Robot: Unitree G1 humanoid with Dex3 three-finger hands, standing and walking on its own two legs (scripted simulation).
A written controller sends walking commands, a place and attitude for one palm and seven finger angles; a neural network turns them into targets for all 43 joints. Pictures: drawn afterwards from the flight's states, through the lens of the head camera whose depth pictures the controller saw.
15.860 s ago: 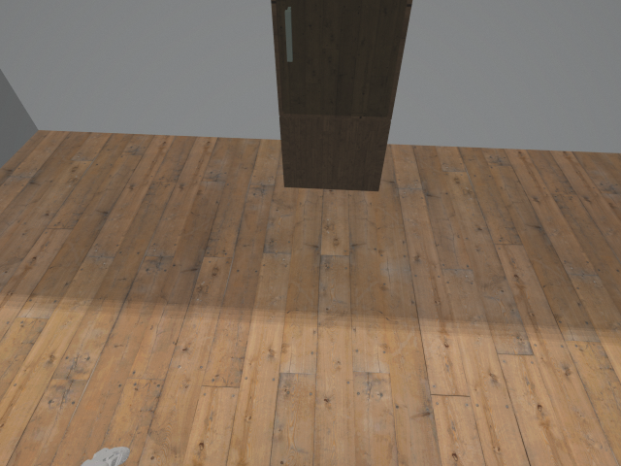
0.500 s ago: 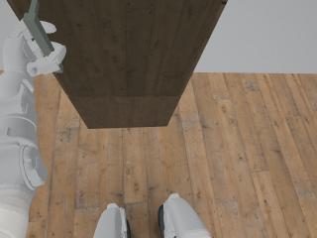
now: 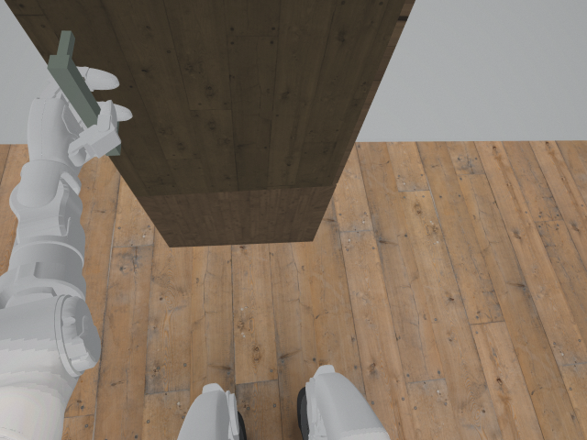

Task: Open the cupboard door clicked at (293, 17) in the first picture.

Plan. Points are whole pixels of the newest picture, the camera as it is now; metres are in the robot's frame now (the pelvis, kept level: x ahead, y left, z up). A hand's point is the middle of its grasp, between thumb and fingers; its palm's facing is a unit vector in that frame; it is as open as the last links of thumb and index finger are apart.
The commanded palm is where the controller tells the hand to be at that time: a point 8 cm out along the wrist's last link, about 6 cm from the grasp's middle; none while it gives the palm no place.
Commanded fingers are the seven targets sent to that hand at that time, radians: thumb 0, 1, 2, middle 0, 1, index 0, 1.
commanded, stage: pull the door open along its arc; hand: left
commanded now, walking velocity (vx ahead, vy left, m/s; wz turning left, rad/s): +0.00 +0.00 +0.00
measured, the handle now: (92, 100) +0.55 +0.21 +0.05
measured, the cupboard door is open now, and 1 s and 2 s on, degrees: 2 45 46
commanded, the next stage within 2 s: open thumb and fingers to let go in 0.76 s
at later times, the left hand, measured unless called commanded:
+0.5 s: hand (158, 237) +0.36 +0.13 +0.05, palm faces +0.33 -0.94 +0.02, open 5.5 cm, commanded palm +0.30 +0.16 +0.06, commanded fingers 0.00 0.90 0.90 -0.40 -1.35 -0.40 -1.35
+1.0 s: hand (236, 311) +0.27 +0.04 +0.06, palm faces +0.40 -0.92 -0.03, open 6.0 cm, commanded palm +0.22 +0.09 +0.06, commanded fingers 0.00 0.34 0.66 -0.36 -1.29 -0.36 -1.29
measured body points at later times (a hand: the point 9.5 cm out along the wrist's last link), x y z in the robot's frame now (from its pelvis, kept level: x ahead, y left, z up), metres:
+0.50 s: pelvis +0.01 -0.01 +0.02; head +0.09 -0.01 +0.46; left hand +0.34 +0.17 +0.05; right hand +0.16 -0.24 -0.10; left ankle -0.01 +0.09 -0.65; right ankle +0.02 -0.12 -0.65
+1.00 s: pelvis -0.01 -0.05 +0.01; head +0.05 -0.07 +0.46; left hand +0.24 +0.09 +0.06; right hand +0.19 -0.25 -0.09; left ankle -0.01 +0.09 -0.65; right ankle +0.02 -0.12 -0.65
